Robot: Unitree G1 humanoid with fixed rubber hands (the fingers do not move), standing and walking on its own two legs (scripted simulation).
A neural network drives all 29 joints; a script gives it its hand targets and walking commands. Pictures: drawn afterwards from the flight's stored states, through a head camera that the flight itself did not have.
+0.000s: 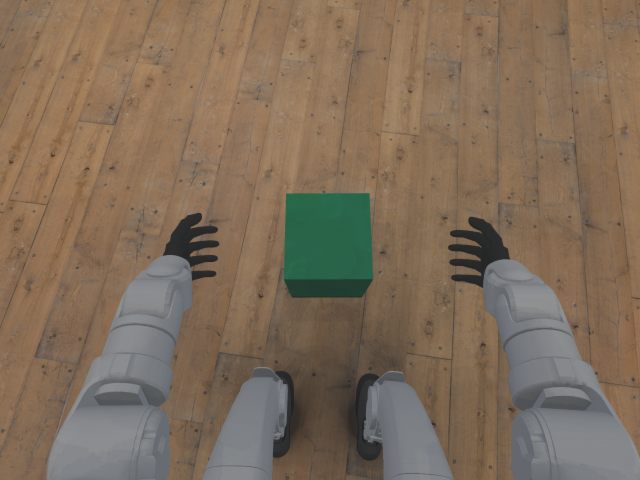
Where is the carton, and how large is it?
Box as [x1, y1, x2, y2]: [284, 193, 372, 297]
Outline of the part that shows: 286,193 284,280 292,297 362,296 372,279 369,193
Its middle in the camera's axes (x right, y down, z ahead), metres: +0.02 +0.01 +1.01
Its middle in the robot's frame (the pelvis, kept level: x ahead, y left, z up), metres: +0.54 +0.01 -0.57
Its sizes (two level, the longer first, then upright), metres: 0.210 0.200 0.250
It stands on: the floor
